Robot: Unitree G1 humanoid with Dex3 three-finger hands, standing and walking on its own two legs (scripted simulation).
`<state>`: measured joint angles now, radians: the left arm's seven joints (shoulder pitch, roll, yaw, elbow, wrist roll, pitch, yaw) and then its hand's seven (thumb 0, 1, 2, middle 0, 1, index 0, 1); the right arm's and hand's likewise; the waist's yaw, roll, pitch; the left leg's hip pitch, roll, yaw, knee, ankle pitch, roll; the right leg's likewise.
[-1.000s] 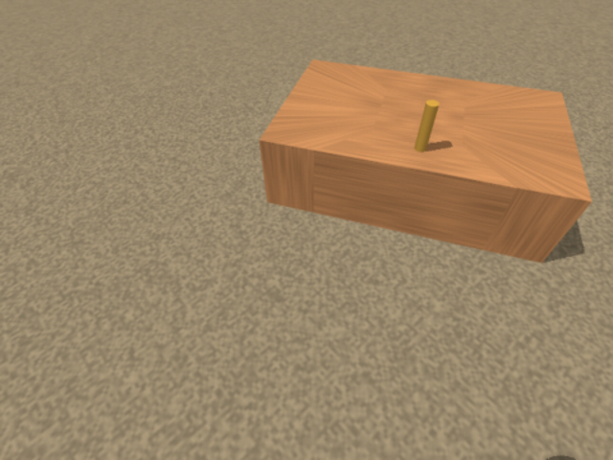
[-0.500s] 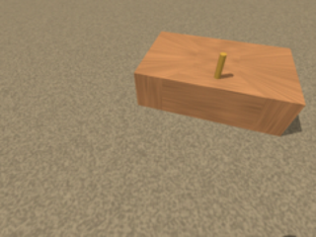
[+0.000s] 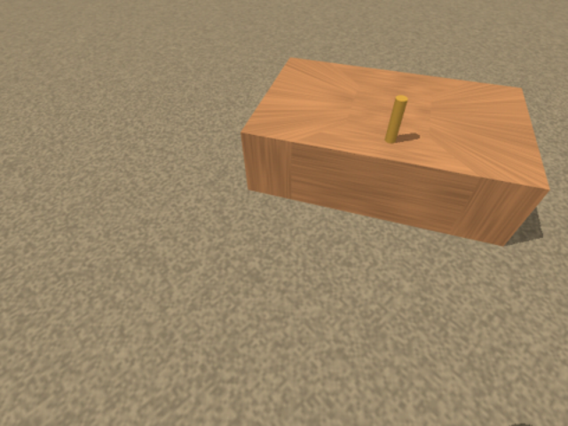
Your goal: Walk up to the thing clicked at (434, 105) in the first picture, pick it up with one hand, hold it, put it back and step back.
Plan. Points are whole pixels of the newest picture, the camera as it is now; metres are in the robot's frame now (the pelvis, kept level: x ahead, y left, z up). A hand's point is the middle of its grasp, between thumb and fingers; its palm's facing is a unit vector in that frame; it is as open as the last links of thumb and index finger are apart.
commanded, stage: stand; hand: right
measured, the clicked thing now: (395, 120) +1.25 -0.38 -0.32
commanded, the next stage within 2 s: walk up in 0.12 s
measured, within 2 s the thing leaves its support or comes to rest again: neither
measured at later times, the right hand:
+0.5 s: hand out of the picture +0.10 -0.36 -0.18, palm faces +0.09 +0.92 -0.37, open 7.4 cm
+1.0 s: hand (473, 330) +0.31 -0.31 -0.13, palm faces +0.21 +0.90 -0.37, open 7.4 cm
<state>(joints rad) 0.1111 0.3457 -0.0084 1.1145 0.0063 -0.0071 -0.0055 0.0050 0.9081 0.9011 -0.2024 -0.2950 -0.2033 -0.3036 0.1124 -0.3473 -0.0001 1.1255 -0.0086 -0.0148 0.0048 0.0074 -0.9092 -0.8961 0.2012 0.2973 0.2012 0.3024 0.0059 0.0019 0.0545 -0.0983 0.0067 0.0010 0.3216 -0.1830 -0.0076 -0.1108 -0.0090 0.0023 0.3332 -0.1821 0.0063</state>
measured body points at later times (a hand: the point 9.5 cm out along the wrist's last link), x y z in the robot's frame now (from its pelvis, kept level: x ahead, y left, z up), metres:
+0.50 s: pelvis +0.07 -0.06 -0.03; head +0.07 -0.08 +0.42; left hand +0.16 +0.27 -0.12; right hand +0.09 -0.40 -0.15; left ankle +0.03 +0.08 -0.70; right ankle +0.10 -0.18 -0.75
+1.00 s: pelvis +0.29 -0.03 -0.01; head +0.31 -0.02 +0.44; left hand +0.43 +0.27 -0.13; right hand +0.30 -0.36 -0.11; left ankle +0.33 +0.07 -0.75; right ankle +0.26 -0.17 -0.68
